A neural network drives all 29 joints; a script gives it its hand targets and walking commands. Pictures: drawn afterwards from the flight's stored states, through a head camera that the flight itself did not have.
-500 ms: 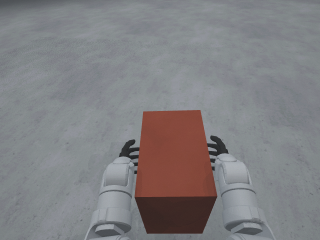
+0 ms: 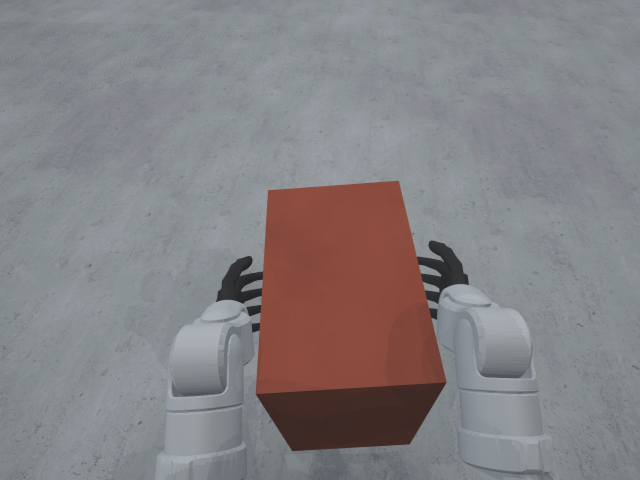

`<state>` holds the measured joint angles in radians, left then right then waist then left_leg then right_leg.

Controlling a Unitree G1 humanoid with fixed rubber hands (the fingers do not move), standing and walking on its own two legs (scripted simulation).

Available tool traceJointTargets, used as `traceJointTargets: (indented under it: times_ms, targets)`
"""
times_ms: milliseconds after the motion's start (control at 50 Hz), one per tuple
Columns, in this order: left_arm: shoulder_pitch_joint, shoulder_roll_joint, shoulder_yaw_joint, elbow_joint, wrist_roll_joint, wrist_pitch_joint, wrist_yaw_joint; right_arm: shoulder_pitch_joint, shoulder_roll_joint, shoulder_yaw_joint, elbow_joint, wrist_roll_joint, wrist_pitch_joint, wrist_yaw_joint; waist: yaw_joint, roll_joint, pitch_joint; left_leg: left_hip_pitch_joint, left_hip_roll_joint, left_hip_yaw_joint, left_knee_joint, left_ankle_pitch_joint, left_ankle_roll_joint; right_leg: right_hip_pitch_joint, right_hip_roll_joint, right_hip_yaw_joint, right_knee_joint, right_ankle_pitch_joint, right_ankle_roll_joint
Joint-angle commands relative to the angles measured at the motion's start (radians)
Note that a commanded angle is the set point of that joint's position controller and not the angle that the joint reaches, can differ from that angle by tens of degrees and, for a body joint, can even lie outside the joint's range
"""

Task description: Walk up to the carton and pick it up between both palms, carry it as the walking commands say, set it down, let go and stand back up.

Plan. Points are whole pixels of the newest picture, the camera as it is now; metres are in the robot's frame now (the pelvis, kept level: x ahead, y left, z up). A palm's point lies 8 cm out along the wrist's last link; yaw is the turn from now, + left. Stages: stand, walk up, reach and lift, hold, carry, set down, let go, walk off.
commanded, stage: carry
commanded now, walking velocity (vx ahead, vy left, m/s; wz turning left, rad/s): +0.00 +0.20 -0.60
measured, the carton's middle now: (342, 323) +0.32 +0.00 +0.01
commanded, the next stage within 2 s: none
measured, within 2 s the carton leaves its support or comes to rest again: neither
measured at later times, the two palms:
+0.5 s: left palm (234, 310) +0.29 +0.13 +0.08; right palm (463, 341) +0.25 -0.12 +0.09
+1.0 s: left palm (219, 306) +0.30 +0.15 +0.08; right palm (434, 390) +0.20 -0.08 +0.09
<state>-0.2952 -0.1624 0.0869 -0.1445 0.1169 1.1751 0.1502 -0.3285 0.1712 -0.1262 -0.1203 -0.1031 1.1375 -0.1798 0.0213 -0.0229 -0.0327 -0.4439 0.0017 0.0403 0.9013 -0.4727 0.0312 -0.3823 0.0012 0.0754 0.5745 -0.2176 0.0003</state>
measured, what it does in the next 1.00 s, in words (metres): steps to the left, turning right: left foot, then right foot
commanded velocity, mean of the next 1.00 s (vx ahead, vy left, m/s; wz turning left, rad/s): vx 0.00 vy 0.20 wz -0.60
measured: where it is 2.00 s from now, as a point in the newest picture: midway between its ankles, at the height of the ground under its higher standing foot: outside the picture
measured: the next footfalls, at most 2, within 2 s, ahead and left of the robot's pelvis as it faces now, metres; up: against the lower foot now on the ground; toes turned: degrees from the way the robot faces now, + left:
left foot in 0.18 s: +0.07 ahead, +0.16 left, +0.00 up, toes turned -2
right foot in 0.50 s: +0.05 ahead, -0.05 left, +0.00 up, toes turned -16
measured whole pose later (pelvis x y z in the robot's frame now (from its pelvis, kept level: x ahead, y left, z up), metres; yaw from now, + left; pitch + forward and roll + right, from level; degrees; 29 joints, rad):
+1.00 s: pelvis -0.01 +0.16 +0.00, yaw -26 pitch +2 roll -1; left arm -0.26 -0.15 0.06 -0.26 0.07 1.21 0.18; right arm -0.27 0.16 -0.08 -0.26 -0.06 1.18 -0.21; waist 0.01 -0.01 -0.01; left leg -0.39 0.06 0.16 0.62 -0.26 0.04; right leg -0.61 0.00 0.04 1.02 -0.38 0.04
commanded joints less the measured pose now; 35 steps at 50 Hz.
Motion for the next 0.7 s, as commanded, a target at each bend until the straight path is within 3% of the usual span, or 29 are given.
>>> traceJointTargets:
  times_ms: [0, 80, 100, 120, 140, 160, 180, 200, 240, 280, 320, 360, 400, 420, 440, 460, 480, 500, 520, 540, 560, 580, 620, 660, 680]
  targets:
    - [-0.48, -1.0, -0.61, -0.395, -0.389, -0.036, -0.121, -0.408, 1.074, 0.669, -0.344, 0.391, -0.009, 0.127, 0.001, -0.147, -0.394, -0.163, 0.006, -0.035, 0.006, 0.031, -0.063, 0.242, -0.253, 0.309, -0.16, 0.295, -0.137]
    - [-0.338, -0.922, -0.539, -0.304, -0.325, -0.007, -0.091, -0.329, 1.006, 0.642, -0.292, 0.375, 0.033, 0.111, 0.005, -0.25, -0.41, -0.039, -0.013, -0.016, -0.2, 0.04, -0.067, 0.185, -0.232, 0.299, -0.148, 0.285, -0.122]
    - [-0.317, -0.912, -0.531, -0.286, -0.318, 0.0, -0.085, -0.323, 0.993, 0.636, -0.294, 0.379, 0.04, 0.108, -0.001, -0.253, -0.421, 0.043, -0.021, 0.003, -0.307, 0.078, -0.066, 0.159, -0.211, 0.273, -0.122, 0.324, -0.108]
    - [-0.332, -0.906, -0.534, -0.294, -0.322, 0.0, -0.079, -0.314, 0.992, 0.631, -0.285, 0.38, 0.047, 0.11, -0.016, -0.226, -0.448, 0.179, -0.016, 0.048, -0.479, 0.206, -0.065, 0.111, -0.178, 0.208, -0.062, 0.33, -0.083]
    - [-0.33, -0.912, -0.547, -0.297, -0.327, 0.002, -0.074, -0.294, 0.988, 0.61, -0.276, 0.376, 0.047, 0.111, -0.017, -0.127, -0.49, 0.356, 0.021, 0.059, -0.516, 0.26, -0.062, -0.006, -0.128, 0.142, -0.005, 0.23, -0.049]
    - [-0.343, -0.912, -0.55, -0.306, -0.323, 0.004, -0.07, -0.293, 0.971, 0.594, -0.263, 0.374, 0.05, 0.115, -0.038, 0.106, -0.479, 0.501, 0.233, -0.136, -0.591, 0.213, -0.006, -0.243, -0.024, -0.01, 0.175, -0.096, -0.002]
    - [-0.359, -0.929, -0.571, -0.327, -0.33, 0.006, -0.067, -0.285, 0.963, 0.577, -0.252, 0.366, 0.045, 0.119, -0.022, 0.347, -0.462, 0.499, 0.456, -0.326, -0.601, 0.292, 0.094, -0.416, 0.044, -0.134, 0.441, -0.426, 0.02]
    - [-0.397, -0.914, -0.579, -0.359, -0.338, 0.004, -0.064, -0.25, 0.962, 0.559, -0.234, 0.362, 0.044, 0.126, -0.018, 0.297, -0.435, 0.435, 0.474, -0.272, -0.552, 0.364, 0.135, -0.391, -0.02, -0.138, 0.548, -0.439, 0.015]
    - [-0.477, -0.955, -0.617, -0.369, -0.375, 0.002, -0.079, -0.281, 1.003, 0.564, -0.25, 0.352, 0.039, 0.133, -0.012, 0.136, -0.349, 0.284, 0.36, -0.125, -0.534, 0.311, 0.135, -0.311, -0.058, -0.123, 0.614, -0.282, 0.018]
    - [-0.461, -0.976, -0.623, -0.359, -0.387, -0.002, -0.079, -0.282, 0.995, 0.56, -0.282, 0.354, 0.029, 0.134, -0.009, 0.153, -0.365, 0.368, 0.267, 0.026, -0.458, 0.513, 0.096, -0.312, -0.04, -0.158, 0.546, -0.253, 0.015]
    - [-0.462, -0.978, -0.639, -0.373, -0.395, -0.003, -0.072, -0.249, 0.985, 0.535, -0.26, 0.341, 0.023, 0.132, -0.016, 0.218, -0.394, 0.435, 0.264, 0.056, -0.392, 0.705, 0.087, -0.295, -0.018, -0.187, 0.479, -0.277, 0.024]
    - [-0.452, -0.967, -0.639, -0.374, -0.398, 0.0, -0.078, -0.213, 0.98, 0.525, -0.242, 0.321, 0.019, 0.125, -0.026, 0.257, -0.412, 0.394, 0.287, 0.032, -0.388, 0.667, 0.107, -0.215, -0.016, -0.198, 0.375, -0.267, 0.018]
    - [-0.42, -0.963, -0.614, -0.355, -0.392, 0.007, -0.082, -0.23, 0.99, 0.554, -0.263, 0.327, 0.024, 0.12, -0.028, 0.227, -0.433, 0.369, 0.308, 0.039, -0.37, 0.62, 0.124, -0.147, -0.018, -0.198, 0.263, -0.237, 0.001]
    - [-0.408, -0.965, -0.606, -0.341, -0.388, 0.009, -0.084, -0.226, 0.992, 0.559, -0.26, 0.322, 0.024, 0.115, -0.022, 0.231, -0.425, 0.355, 0.302, 0.053, -0.353, 0.568, 0.12, -0.105, -0.024, -0.198, 0.158, -0.2, -0.009]
    - [-0.371, -0.963, -0.588, -0.326, -0.381, 0.009, -0.089, -0.232, 0.989, 0.573, -0.276, 0.327, 0.023, 0.112, -0.013, 0.193, -0.433, 0.314, 0.292, 0.077, -0.305, 0.556, 0.105, -0.03, -0.027, -0.19, 0.036, -0.104, -0.017]
    - [-0.375, -0.966, -0.578, -0.319, -0.385, 0.009, -0.093, -0.231, 0.991, 0.575, -0.267, 0.324, 0.026, 0.107, -0.003, 0.129, -0.418, 0.228, 0.262, 0.097, -0.238, 0.466, 0.063, 0.06, -0.047, -0.108, -0.089, -0.011, -0.033]
    - [-0.368, -0.958, -0.569, -0.339, -0.39, 0.0, -0.097, -0.247, 0.988, 0.587, -0.284, 0.327, 0.024, 0.109, 0.013, -0.028, -0.402, 0.044, 0.21, 0.112, -0.152, 0.231, 0.006, 0.206, -0.139, 0.078, -0.169, 0.089, -0.069]
    - [-0.37, -0.928, -0.551, -0.334, -0.376, 0.0, -0.099, -0.241, 1.003, 0.605, -0.291, 0.324, 0.03, 0.112, -0.006, -0.33, -0.36, -0.24, 0.042, 0.127, 0.014, -0.146, -0.063, 0.319, -0.387, 0.518, -0.205, 0.355, -0.144]
    - [-0.36, -0.934, -0.554, -0.324, -0.365, 0.002, -0.096, -0.241, 1.007, 0.612, -0.267, 0.324, 0.036, 0.115, -0.01, -0.303, -0.333, -0.28, 0.021, -0.039, 0.154, -0.211, -0.074, 0.253, -0.444, 0.689, -0.241, 0.274, -0.211]
    - [-0.346, -0.941, -0.549, -0.305, -0.353, 0.004, -0.101, -0.265, 1.003, 0.621, -0.264, 0.327, 0.034, 0.117, -0.011, -0.17, -0.333, -0.259, 0.014, -0.089, 0.233, -0.142, -0.073, 0.207, -0.407, 0.645, -0.262, 0.123, -0.199]
    - [-0.372, -0.967, -0.558, -0.318, -0.363, 0.003, -0.107, -0.3, 1.021, 0.624, -0.28, 0.338, 0.026, 0.116, -0.011, -0.079, -0.324, -0.228, 0.036, -0.1, 0.252, -0.023, -0.068, 0.161, -0.334, 0.51, -0.268, -0.094, -0.161]
    - [-0.395, -0.976, -0.568, -0.342, -0.375, -0.007, -0.113, -0.32, 1.026, 0.629, -0.301, 0.342, 0.015, 0.118, -0.01, -0.097, -0.337, -0.207, 0.034, -0.088, 0.22, 0.048, -0.062, 0.15, -0.291, 0.435, -0.276, -0.19, -0.136]
    - [-0.413, -0.982, -0.548, -0.363, -0.382, -0.02, -0.118, -0.363, 1.052, 0.653, -0.326, 0.362, 0.006, 0.112, -0.008, -0.153, -0.354, -0.214, 0.019, -0.054, 0.149, 0.075, -0.069, 0.224, -0.222, 0.332, -0.225, 0.0, -0.099]
    - [-0.371, -0.965, -0.521, -0.363, -0.37, -0.028, -0.117, -0.377, 1.05, 0.678, -0.358, 0.38, 0.004, 0.108, -0.004, -0.199, -0.386, -0.19, 0.0, -0.029, 0.09, 0.041, -0.072, 0.268, -0.211, 0.328, -0.213, 0.082, -0.094]
    - [-0.346, -0.952, -0.516, -0.371, -0.363, -0.03, -0.112, -0.347, 1.044, 0.677, -0.35, 0.38, 0.007, 0.104, -0.001, -0.175, -0.403, -0.19, -0.011, -0.034, 0.06, 0.024, -0.074, 0.304, -0.221, 0.368, -0.202, 0.161, -0.107]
